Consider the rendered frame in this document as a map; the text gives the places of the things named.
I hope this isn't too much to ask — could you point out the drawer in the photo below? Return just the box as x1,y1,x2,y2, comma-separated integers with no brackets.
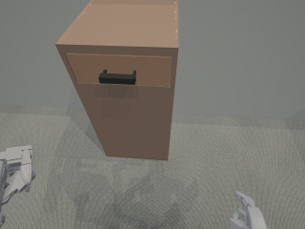
66,52,172,87

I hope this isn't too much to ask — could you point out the handle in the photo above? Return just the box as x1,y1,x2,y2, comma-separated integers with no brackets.
98,70,136,85

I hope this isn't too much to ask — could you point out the right robot hand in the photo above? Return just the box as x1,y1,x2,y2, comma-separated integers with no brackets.
230,191,268,229

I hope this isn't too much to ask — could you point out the cabinet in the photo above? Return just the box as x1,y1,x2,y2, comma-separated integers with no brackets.
55,0,179,161

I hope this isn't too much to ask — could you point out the left robot hand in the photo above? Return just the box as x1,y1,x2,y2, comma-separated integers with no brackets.
0,145,36,213

